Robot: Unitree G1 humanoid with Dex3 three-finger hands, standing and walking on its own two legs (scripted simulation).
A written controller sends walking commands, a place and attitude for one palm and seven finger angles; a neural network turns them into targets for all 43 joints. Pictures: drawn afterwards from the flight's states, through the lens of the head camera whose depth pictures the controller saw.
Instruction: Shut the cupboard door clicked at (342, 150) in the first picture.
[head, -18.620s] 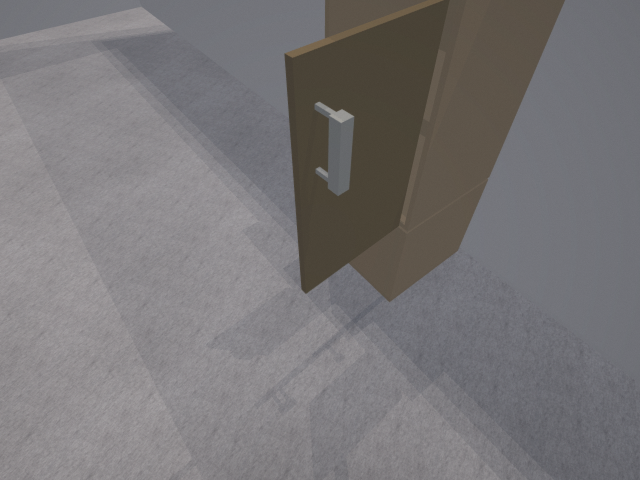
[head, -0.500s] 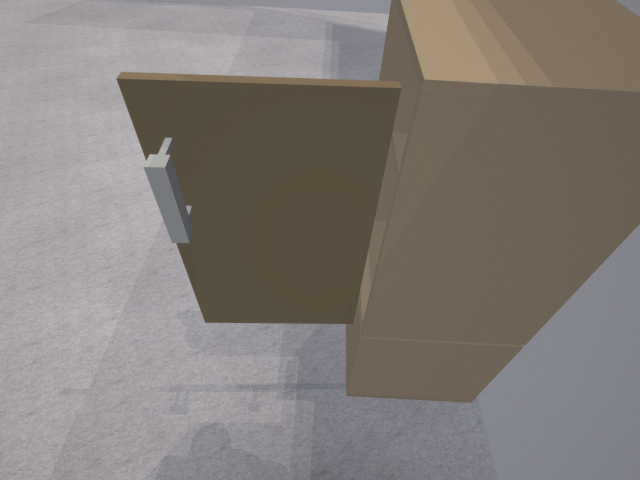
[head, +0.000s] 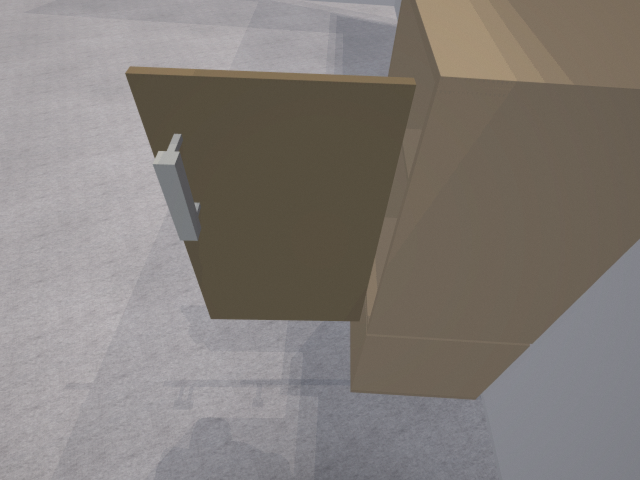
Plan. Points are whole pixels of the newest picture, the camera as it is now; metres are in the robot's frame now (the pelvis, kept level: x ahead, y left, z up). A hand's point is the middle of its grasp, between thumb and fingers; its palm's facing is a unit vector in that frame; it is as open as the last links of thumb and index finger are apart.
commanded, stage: look again from close up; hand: left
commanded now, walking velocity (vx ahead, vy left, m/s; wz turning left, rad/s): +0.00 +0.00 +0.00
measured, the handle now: (183, 188) +0.47 +0.24 +0.09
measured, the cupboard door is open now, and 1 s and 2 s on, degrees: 93 93 93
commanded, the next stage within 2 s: raise the hand and make a fist in 0.32 s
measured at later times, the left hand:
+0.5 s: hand out of the picture +0.11 +0.22 -0.13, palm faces +0.22 -0.93 -0.29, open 7.4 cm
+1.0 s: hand out of the picture +0.12 +0.17 -0.01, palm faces +0.13 -0.99 -0.06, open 5.4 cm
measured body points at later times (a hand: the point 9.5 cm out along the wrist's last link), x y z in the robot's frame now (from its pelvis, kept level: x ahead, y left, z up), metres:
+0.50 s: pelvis +0.00 -0.02 -0.01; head +0.02 +0.00 +0.44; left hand +0.10 +0.26 -0.11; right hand +0.08 -0.28 -0.13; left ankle -0.03 +0.04 -0.74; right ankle +0.00 -0.14 -0.71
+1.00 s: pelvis -0.05 -0.09 -0.08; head -0.01 -0.07 +0.37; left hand +0.11 +0.23 -0.01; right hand +0.20 -0.29 -0.13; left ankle -0.03 +0.04 -0.74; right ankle +0.01 -0.15 -0.74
